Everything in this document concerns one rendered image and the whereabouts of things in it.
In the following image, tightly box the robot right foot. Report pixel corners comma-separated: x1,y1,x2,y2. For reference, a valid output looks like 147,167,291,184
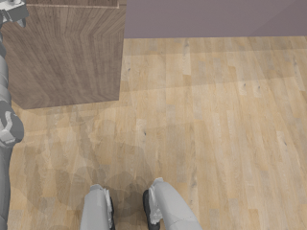
142,190,160,230

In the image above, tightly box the left robot upper arm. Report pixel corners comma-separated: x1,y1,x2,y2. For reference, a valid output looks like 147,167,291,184
0,99,25,230

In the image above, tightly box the cabinet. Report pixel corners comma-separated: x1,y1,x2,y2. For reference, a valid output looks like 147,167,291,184
0,0,127,110

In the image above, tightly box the robot left forearm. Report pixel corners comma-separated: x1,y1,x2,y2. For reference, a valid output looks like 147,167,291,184
0,31,12,106

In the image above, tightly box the robot left hand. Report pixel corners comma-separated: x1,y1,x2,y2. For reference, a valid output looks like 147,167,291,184
0,0,30,30

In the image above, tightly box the left robot thigh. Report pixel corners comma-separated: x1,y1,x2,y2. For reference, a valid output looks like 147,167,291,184
80,188,112,230

